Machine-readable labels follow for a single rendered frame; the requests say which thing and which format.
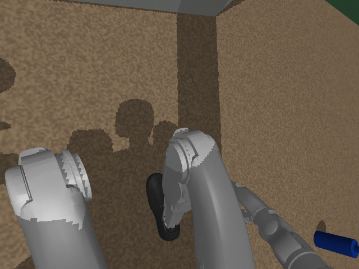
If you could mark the right robot arm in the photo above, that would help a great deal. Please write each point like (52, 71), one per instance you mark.
(290, 249)

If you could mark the right robot foot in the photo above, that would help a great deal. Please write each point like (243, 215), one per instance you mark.
(156, 201)

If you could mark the right robot hand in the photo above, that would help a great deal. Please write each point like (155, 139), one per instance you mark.
(250, 201)

